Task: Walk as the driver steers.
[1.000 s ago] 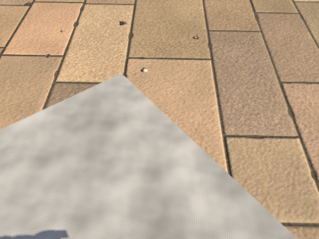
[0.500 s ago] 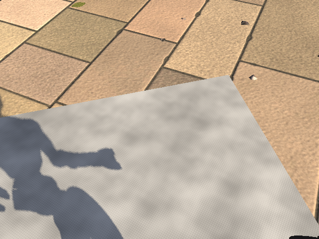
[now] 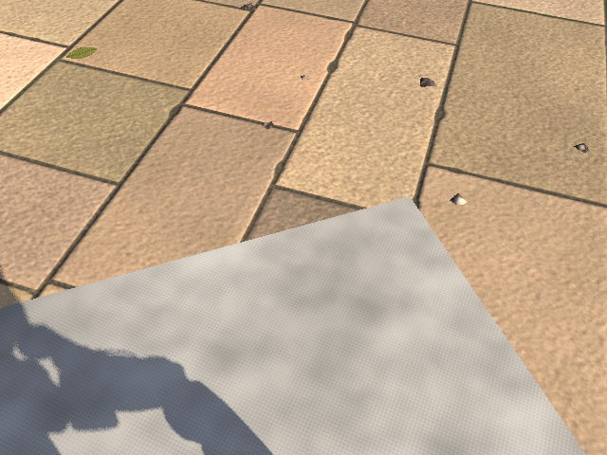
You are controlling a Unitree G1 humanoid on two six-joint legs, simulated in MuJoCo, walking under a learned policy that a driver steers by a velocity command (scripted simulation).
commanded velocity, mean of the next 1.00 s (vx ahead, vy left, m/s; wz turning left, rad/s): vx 0.50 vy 0.00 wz -0.44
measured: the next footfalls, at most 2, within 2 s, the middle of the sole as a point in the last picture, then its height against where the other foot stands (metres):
right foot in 0.18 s outside the picture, level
left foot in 0.62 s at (274, 414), level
